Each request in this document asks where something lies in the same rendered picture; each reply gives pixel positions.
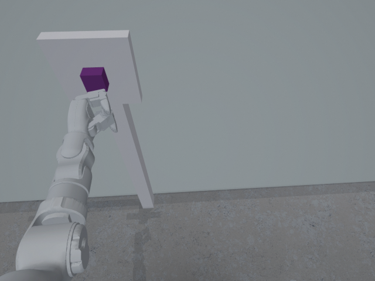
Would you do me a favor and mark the robot left forearm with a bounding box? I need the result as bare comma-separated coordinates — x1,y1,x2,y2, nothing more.
15,132,95,270

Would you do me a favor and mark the panel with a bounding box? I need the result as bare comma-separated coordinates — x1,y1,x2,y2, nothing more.
36,30,154,208

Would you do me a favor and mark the robot left hand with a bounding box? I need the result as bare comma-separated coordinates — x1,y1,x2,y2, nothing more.
67,89,118,141

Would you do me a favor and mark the left robot upper arm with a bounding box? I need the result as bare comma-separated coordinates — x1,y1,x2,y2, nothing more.
0,222,90,281

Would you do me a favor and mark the button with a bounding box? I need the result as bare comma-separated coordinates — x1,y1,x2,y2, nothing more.
80,67,109,92

